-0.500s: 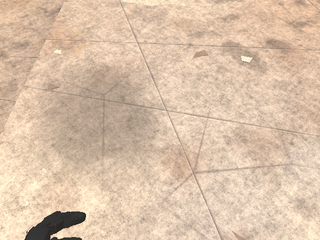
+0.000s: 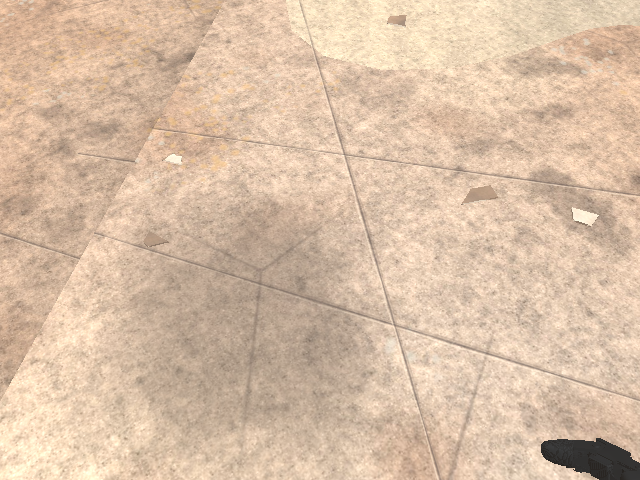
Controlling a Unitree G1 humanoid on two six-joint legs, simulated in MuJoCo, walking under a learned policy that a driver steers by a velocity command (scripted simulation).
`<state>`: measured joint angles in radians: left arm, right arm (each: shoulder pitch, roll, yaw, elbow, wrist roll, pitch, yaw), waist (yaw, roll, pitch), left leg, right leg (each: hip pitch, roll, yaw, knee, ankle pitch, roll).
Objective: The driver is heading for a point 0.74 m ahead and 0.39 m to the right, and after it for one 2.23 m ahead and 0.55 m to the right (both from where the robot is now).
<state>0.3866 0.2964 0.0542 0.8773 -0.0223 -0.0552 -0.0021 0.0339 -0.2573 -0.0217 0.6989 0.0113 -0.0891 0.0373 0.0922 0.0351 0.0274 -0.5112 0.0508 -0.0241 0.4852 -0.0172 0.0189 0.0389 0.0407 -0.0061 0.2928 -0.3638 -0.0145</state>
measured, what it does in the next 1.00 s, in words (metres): walks ahead, turning right: left foot, then right foot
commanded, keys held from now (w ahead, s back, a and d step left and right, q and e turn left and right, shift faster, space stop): w+e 1.00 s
